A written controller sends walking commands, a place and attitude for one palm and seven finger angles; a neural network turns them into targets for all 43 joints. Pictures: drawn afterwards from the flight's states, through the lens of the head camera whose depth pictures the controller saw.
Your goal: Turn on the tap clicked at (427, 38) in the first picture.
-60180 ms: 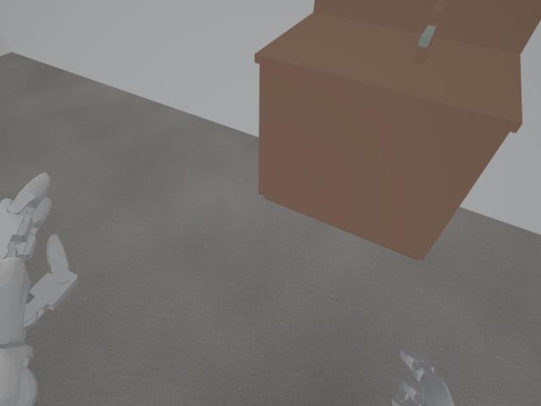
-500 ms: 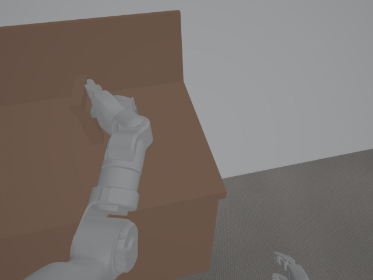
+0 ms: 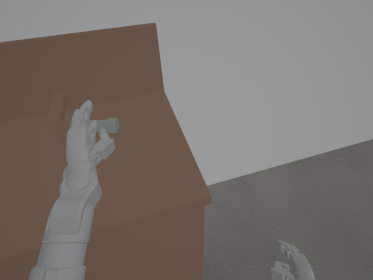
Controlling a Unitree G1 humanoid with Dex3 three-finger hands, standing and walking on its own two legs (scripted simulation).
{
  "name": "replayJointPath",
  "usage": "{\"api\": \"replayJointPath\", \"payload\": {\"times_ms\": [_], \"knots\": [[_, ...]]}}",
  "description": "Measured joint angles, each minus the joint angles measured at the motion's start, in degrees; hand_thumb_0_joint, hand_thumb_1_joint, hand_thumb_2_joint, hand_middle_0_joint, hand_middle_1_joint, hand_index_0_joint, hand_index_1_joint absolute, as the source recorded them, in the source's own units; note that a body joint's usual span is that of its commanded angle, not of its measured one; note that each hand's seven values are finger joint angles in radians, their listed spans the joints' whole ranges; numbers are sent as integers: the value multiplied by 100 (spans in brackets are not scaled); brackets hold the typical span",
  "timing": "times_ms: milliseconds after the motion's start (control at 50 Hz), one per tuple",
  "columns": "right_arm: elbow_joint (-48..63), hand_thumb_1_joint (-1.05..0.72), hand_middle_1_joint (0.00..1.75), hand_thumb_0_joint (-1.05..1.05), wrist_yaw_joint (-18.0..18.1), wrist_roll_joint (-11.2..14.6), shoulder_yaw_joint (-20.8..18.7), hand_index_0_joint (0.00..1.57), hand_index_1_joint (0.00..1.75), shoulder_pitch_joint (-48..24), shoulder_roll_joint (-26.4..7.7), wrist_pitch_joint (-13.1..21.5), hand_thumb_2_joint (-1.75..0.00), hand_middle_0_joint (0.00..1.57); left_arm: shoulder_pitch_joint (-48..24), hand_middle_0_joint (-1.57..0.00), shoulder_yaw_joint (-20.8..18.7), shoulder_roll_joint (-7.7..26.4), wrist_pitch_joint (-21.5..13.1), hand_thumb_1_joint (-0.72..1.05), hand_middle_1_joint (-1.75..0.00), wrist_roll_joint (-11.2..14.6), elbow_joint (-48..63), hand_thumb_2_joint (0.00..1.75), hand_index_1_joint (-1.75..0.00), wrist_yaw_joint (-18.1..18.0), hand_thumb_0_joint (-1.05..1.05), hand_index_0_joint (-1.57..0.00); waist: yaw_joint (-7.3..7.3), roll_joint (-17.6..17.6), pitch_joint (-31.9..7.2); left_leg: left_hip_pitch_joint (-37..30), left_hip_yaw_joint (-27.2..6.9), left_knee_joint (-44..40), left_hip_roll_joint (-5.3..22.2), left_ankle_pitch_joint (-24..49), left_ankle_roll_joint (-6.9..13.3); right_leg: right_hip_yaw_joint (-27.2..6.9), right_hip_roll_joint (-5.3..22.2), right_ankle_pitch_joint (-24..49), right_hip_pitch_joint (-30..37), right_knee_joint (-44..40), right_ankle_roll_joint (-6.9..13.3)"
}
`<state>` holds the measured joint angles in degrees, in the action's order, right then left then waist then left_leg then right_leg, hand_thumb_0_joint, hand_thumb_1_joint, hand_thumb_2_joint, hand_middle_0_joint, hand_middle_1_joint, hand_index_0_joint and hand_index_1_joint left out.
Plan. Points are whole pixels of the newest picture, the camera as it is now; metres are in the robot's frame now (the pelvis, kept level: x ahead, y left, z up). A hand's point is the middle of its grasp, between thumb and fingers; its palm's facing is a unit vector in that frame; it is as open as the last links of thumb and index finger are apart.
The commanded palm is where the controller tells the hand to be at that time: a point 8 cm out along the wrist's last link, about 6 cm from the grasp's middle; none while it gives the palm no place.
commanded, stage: draw the hand back beside the body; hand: left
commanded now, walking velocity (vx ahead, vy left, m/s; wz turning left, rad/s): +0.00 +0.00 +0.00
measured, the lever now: (112, 125) +0.46 +0.22 +0.12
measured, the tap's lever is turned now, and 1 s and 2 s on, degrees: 73 73 73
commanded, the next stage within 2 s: step back with the hand held close in 1.18 s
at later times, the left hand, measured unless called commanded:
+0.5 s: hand (65, 177) +0.25 +0.23 +0.16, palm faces +0.29 -0.92 -0.26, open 7.6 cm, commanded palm +0.21 +0.28 +0.18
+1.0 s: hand (14, 214) +0.18 +0.29 +0.15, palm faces +0.43 -0.84 -0.34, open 7.4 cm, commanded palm +0.14 +0.33 +0.17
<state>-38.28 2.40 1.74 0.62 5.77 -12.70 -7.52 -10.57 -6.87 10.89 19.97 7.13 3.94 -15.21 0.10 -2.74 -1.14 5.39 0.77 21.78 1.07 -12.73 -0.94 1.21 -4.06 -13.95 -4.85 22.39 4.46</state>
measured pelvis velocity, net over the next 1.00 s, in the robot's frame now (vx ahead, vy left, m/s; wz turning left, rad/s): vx -0.01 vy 0.04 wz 0.03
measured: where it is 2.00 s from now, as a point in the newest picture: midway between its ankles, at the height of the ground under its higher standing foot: outside the picture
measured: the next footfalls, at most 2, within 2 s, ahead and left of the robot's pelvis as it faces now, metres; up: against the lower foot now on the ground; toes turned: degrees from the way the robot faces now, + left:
none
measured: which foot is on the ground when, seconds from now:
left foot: down 0.00-1.00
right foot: down 0.00-1.00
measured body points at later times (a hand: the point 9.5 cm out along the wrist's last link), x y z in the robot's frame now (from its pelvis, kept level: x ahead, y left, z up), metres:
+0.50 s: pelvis -0.01 +0.03 +0.00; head -0.03 +0.01 +0.45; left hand +0.23 +0.28 +0.18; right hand +0.18 -0.18 -0.09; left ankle -0.01 +0.14 -0.74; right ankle -0.02 -0.06 -0.74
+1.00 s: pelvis -0.01 +0.04 +0.00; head -0.03 +0.03 +0.45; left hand +0.15 +0.33 +0.17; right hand +0.19 -0.17 -0.08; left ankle -0.01 +0.14 -0.74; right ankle -0.02 -0.06 -0.74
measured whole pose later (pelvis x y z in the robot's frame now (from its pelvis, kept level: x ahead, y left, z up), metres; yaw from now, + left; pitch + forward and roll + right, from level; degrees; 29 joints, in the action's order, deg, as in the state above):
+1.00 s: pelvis -0.01 +0.04 +0.00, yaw +2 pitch -5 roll -1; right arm -37.1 1.4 0.3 0.2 9.9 -12.7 2.7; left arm 24.9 -14.5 19.4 -5.2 4.6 21.8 -6.7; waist -3.6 -3.3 1.9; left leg 5.1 -0.1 23.6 -1.6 -13.2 2.0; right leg 2.1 -1.5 -12.9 -2.1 20.3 1.3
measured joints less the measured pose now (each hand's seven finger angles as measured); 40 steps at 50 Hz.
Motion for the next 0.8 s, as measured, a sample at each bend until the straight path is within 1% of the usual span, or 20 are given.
{"api": "replayJointPath", "payload": {"times_ms": [40,100,140,180,240,300,360,400,460,560,680,800], "knots": [[99,-90,30,1,-25,-15,-37,20,30,52,-49,205,-89,20,443,-16,9,324,-530,90,-17,-16,182,90,-18,276,1,-16,-33,-23,94,-8,-10,38,10,-9,1,9,-10,10,34,-9,0],[124,-90,30,1,-29,-34,-88,20,30,152,-149,479,-89,20,762,-16,44,609,-1205,90,-18,-94,368,90,-19,493,1,-17,-171,-73,250,-27,-70,69,3,5,15,66,-4,59,125,-87,-10],[72,-90,30,1,-24,-38,-98,20,30,191,-199,594,-89,20,798,-16,90,662,-1562,90,-19,-145,415,90,-19,569,1,-17,-271,-98,329,-47,-115,54,-22,37,35,111,18,96,180,-142,-27],[21,-90,30,1,-21,-35,-82,20,30,190,-221,649,-89,20,794,-16,156,628,-1843,90,-19,-176,416,90,-20,628,1,-17,-332,-125,390,-64,-148,24,-53,76,56,143,48,129,217,-188,-48],[-32,-90,30,1,-27,-46,-22,20,30,130,-149,662,-89,20,866,-16,220,573,-2125,90,-20,-196,398,90,-21,730,1,-17,-321,-110,420,-81,-157,-53,-93,139,88,153,87,171,228,-242,-79],[2,-90,30,1,-45,-71,36,20,30,96,-19,656,-89,20,1091,-17,201,565,-2268,90,-21,-204,432,90,-22,820,1,-17,-251,-85,404,-108,-109,-121,-104,170,104,105,100,212,234,-296,-104],[63,-90,30,1,-69,-94,74,20,30,122,86,661,-89,20,1386,-17,108,601,-2335,90,-22,-209,521,90,-23,890,1,-18,-183,-78,376,-137,-53,-135,-99,154,123,47,97,239,264,-349,-127],[101,-90,30,1,-79,-105,83,20,30,174,119,676,-89,20,1576,-18,38,628,-2359,89,-23,-210,614,90,-23,913,1,-18,-164,-80,363,-153,-24,-124,-103,132,139,17,102,242,285,-365,-145],[115,-90,30,1,-84,-117,79,20,30,257,122,700,-89,20,1838,-18,-75,668,-2398,89,-24,-212,779,90,-24,931,1,-19,-169,-77,355,-171,1,-102,-119,99,169,-8,119,232,312,-372,-177],[77,-90,30,1,-95,-130,36,20,30,372,47,767,-89,20,2250,-19,-226,687,-2469,89,-25,-227,1098,90,-26,919,1,-19,-217,-68,350,-172,6,-55,-169,56,220,-11,168,198,328,-347,-232],[44,-90,30,1,-96,-140,-23,20,30,415,-30,849,-89,20,2667,-19,-326,698,-2515,89,-27,-264,1391,90,-27,900,1,-20,-271,-43,354,-145,-14,8,-226,22,269,12,225,158,322,-300,-285],[77,-90,30,1,-103,-151,-38,20,30,393,-13,923,-89,20,3064,-20,-500,775,-2552,89,-29,-264,1603,90,-29,891,1,-20,-285,-13,316,-107,-29,60,-253,-4,293,28,252,131,298,-262,-310]]}}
